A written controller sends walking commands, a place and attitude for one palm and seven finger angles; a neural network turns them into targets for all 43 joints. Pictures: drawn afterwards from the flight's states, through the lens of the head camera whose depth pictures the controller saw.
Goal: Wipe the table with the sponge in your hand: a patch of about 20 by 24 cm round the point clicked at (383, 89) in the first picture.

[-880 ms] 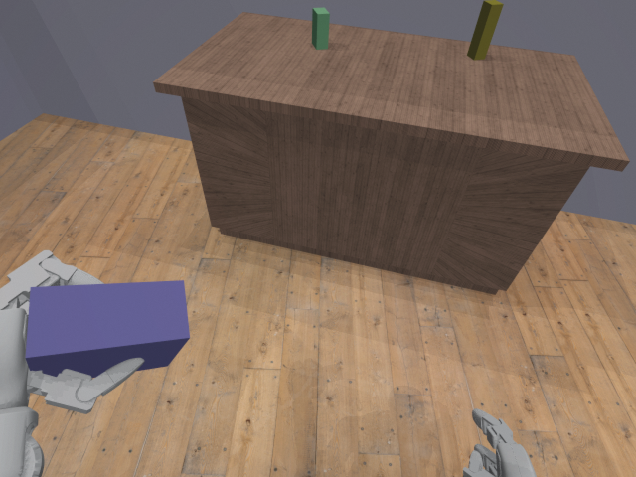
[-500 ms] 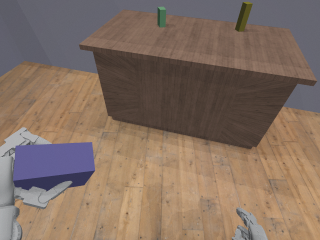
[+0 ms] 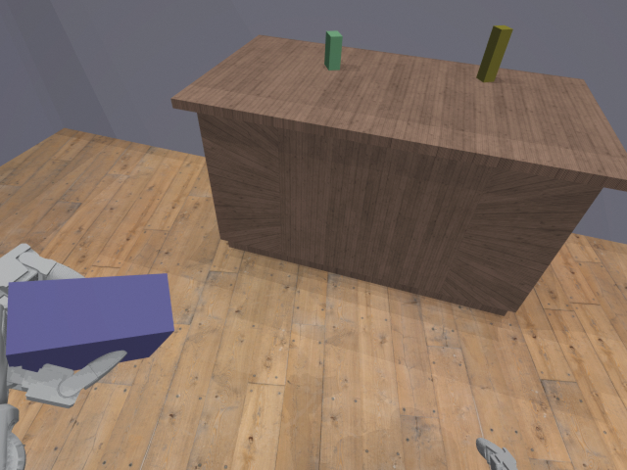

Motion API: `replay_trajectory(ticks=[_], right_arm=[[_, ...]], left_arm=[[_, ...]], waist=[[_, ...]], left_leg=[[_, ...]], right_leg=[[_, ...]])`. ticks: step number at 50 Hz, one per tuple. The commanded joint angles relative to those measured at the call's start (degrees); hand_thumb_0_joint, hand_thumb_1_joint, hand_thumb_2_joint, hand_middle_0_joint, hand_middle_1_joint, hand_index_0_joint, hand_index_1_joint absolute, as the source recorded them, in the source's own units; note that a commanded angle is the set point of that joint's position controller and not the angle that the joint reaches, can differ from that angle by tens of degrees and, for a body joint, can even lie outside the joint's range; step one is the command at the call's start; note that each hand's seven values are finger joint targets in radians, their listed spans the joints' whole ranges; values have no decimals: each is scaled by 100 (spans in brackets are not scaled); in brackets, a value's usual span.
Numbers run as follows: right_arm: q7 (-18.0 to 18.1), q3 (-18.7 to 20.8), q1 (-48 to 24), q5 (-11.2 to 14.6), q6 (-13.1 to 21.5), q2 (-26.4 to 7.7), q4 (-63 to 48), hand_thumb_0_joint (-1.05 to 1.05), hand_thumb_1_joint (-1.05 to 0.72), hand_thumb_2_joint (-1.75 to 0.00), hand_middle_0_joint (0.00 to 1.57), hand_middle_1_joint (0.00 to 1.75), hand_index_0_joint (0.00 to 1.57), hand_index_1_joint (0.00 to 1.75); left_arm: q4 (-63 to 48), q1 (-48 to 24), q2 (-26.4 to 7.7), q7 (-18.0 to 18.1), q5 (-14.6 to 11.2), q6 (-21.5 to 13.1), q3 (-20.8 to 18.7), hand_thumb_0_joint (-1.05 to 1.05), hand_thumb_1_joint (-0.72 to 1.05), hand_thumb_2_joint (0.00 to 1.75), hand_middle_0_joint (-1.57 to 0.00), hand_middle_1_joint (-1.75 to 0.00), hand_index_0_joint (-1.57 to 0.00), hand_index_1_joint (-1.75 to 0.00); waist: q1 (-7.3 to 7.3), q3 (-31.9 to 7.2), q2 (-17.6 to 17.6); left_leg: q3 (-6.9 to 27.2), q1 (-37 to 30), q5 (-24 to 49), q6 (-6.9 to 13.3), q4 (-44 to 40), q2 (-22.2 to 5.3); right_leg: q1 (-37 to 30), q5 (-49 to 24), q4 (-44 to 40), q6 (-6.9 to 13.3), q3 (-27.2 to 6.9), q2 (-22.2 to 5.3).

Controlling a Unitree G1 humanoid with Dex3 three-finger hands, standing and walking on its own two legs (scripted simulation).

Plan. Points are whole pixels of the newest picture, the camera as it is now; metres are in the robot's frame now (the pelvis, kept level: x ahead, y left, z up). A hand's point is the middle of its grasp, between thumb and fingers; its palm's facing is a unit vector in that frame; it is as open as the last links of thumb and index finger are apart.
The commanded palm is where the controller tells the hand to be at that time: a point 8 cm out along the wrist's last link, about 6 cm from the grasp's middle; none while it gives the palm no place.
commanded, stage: walk to a spot facing it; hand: left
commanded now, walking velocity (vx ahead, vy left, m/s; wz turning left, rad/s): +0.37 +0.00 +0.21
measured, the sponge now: (114, 323) +0.22 +0.21 +0.15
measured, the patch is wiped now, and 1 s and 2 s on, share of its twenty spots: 0.00 0.00 0.00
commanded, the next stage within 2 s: turn to face it in 1.14 s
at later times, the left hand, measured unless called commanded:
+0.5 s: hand (95, 239) +0.31 +0.26 +0.18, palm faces +0.53 -0.74 -0.41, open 9.7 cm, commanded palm +0.25 +0.29 +0.19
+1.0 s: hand (169, 185) +0.43 +0.22 +0.17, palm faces +0.55 -0.68 -0.49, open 9.7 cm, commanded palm +0.35 +0.25 +0.19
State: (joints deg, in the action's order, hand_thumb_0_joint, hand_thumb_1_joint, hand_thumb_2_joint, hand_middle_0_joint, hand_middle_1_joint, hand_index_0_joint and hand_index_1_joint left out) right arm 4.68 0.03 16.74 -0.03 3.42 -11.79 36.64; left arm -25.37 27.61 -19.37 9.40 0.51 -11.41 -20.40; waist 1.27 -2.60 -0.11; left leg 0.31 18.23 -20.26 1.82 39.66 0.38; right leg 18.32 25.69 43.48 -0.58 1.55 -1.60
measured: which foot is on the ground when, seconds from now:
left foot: down 0.00-0.16, up 0.18-0.40, down 0.42-0.76, up 0.78-1.00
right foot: down 0.00-0.44, up 0.46-0.74, down 0.76-1.00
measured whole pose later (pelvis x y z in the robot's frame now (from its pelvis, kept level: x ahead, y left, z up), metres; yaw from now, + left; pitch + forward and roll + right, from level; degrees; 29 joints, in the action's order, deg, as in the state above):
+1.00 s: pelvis +0.27 -0.06 +0.02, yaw +16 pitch -1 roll +2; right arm 3.6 2.5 11.0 -0.2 1.3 -14.7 37.0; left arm -26.2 26.9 -19.1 7.5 0.5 -11.2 -19.1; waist 0.9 5.9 -0.6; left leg -4.6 34.2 -19.3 -2.1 70.5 -4.3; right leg 12.6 17.5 31.1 2.8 15.8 -6.3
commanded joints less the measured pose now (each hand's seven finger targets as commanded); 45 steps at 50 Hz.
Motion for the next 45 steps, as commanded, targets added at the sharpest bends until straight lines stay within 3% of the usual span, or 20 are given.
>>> replay_trajectory(ticks=[1, 5, 6, 7, 8, 10, 13, 17, 19, 20, 22, 23, 26, 30, 36, 37, 38, 39, 42, 45], right_arm=[[8, 203, -647, -96, 507, -679, -823, 0, -90, -90, 20, 30, 20, 30], [-83, 191, -716, -61, 472, -657, -809, 0, -90, -90, 20, 30, 20, 30], [-99, 186, -668, -32, 445, -585, -806, 0, -90, -90, 20, 30, 20, 30], [-125, 198, -694, -15, 386, -471, -860, 0, -90, -90, 20, 30, 20, 30], [-110, 235, -855, 4, 382, -569, -883, 0, -90, -90, 20, 30, 20, 30], [-115, 287, -806, 5, 351, -614, -822, 0, -90, -90, 20, 30, 20, 30], [-114, 140, -971, -9, 127, -458, -893, 0, -90, -90, 20, 30, 20, 30], [-75, 148, -1070, -40, 215, -338, -1080, 0, -90, -90, 20, 30, 20, 30], [-2, 252, -831, -49, 300, -408, -1057, 0, -90, -90, 20, 30, 20, 30], [42, 323, -741, -23, 318, -502, -1105, 0, -90, -90, 20, 30, 20, 30], [-19, 307, -725, -7, 343, -604, -1146, 0, -90, -90, 20, 30, 20, 30], [-84, 276, -729, 1, 345, -609, -1047, 0, -90, -90, 20, 30, 20, 30], [-108, 403, -842, 73, 322, -627, -950, 0, -90, -90, 20, 30, 20, 30], [-147, 310, -874, 67, 449, -540, -992, 0, -90, -90, 20, 30, 20, 30], [-22, 265, -872, 53, 367, -525, -962, 0, -90, -90, 20, 30, 20, 30], [0, 261, -837, 82, 315, -442, -923, 0, -90, -90, 20, 30, 20, 30], [-5, 242, -853, 87, 254, -300, -989, 0, -90, -90, 20, 30, 20, 30], [-23, 220, -1191, 53, 283, -444, -1097, 0, -90, -90, 20, 30, 20, 30], [-79, 216, -1139, 3, 265, -492, -817, 0, -90, -90, 20, 30, 20, 30], [-95, 215, -1213, -22, 106, -499, -783, 0, -90, -90, 20, 30, 20, 30]], left_arm=[[-1399, -1108, -994, 70, -4, -479, -395, 0, 10, 130, -120, -160, -120, -160], [-1328, -768, -871, 26, -67, -443, -321, 0, 10, 130, -120, -160, -120, -160], [-1207, -549, -971, 24, -46, -424, -422, 0, 10, 130, -120, -160, -120, -160], [-1177, -563, -1069, 17, -50, -389, -423, 0, 10, 130, -120, -160, -120, -160], [-1168, -710, -1215, 41, -163, -413, -565, 0, 10, 130, -120, -160, -120, -160], [-1112, -535, -1191, 38, -124, -469, -660, 0, 10, 130, -120, -160, -120, -160], [-1285, -256, -1319, 8, -119, -595, -864, 0, 10, 130, -120, -160, -120, -160], [-1648, -556, -1119, 97, -143, -583, -707, 0, 10, 130, -120, -160, -120, -160], [-1785, -585, -1060, 171, -151, -546, -620, 0, 10, 130, -120, -160, -120, -160], [-2009, -638, -1040, 186, -152, -585, -563, 0, 10, 130, -120, -160, -120, -160], [-2294, -612, -985, 249, -170, -641, -491, 0, 10, 130, -120, -160, -120, -160], [-1922, -741, -1296, 223, -112, -599, -650, 0, 10, 130, -120, -160, -120, -160], [-2016, -736, -1274, 118, -141, -433, -770, 0, 10, 130, -120, -160, -120, -160], [-2153, -132, -939, 63, -230, -486, -670, 0, 10, 130, -120, -160, -120, -160], [-1035, -227, -879, 8, -229, -320, -650, 0, 10, 130, -120, -160, -120, -160], [-901, -405, -940, -1, -198, -244, -599, 0, 10, 130, -120, -160, -120, -160], [-761, -529, -1185, 15, -134, -159, -688, 0, 10, 130, -120, -160, -120, -160], [-773, -647, -1399, 37, -171, -108, -877, 0, 10, 130, -120, -160, -120, -160], [-776, -715, -1344, -63, -142, -314, -806, 0, 10, 130, -120, -160, -120, -160], [-1230, -604, -1231, -60, -96, -445, -705, 0, 10, 130, -120, -160, -120, -160]], waist=[[65, 606, -953], [-138, -76, -1051], [-165, -297, -479], [-137, -373, 951], [-154, -175, 1378], [-134, 110, 532], [-131, 425, 694], [-238, 35, 1000], [-69, -477, 421], [43, -802, -248], [7, -1116, -1972], [38, -761, -1238], [-55, -201, -871], [-159, -150, -1424], [-199, -150, -685], [-223, -209, 116], [-262, -268, 1977], [-387, -212, 2227], [-193, 170, 1030], [-130, 140, 789]], left_leg=[[2767, -139, -601, 1054, -2275, -1745], [1021, 206, 1057, 501, -1182, -1059], [442, 833, 1117, 343, -229, -766], [-270, 1974, 409, 51, 1227, -149], [-293, 2679, -927, -125, 2522, 10], [205, 2547, -562, -215, 2809, -484], [-136, 1989, -324, -203, 1711, -764], [-1148, 515, 337, -137, -261, -335], [-1546, -837, 1072, -115, -1131, 66], [-1115, -1863, 1259, 38, -1259, -196], [2474, -3166, 2607, 1267, -1732, -2493], [2798, -2523, 1958, 1454, -1995, -2663], [1814, -1558, 994, 1303, -2072, -2371], [327, -558, 802, 817, -2325, -1778], [-431, 231, -242, 374, -1038, -1331], [-639, 664, -528, 247, 149, -980], [-925, 1863, -1153, -9, 2093, -274], [-205, 2446, -1332, -79, 3338, -120], [143, 2415, -246, -255, 4147, -576], [-94, 2350, 55, -403, 3957, -596]], right_leg=[[1024, 552, 525, 30, -6, 7], [-1010, -317, -1660, 123, 389, 53], [-1833, -635, -2094, 378, -179, -416], [-2583, -650, -2491, 871, -1939, -1533], [-2618, -1161, -2802, 1299, -2930, -2430], [-1836, -760, -2808, 1369, -2291, -2276], [-1171, -1746, -2664, 1112, -979, -1852], [-1177, -2711, -2071, 812, -4, -1378], [-997, -3451, -809, 532, 397, -1055], [-460, -3384, 266, 307, 509, -929], [1653, 882, 2734, -35, 305, -4], [1914, 907, 3201, 17, -140, -159], [2122, 461, 2760, -87, -254, -647], [972, -374, 1164, -138, 429, -521], [-970, -1043, -1097, -212, 1105, -75], [-1395, -714, -1594, -71, 539, -431], [-1885, 34, -2479, 500, -1722, -1790], [-1795, -15, -3079, 893, -3128, -2662], [-1245, -537, -2898, 855, -2010, -2401], [-1315, -2507, -2567, 628, -297, -2001]])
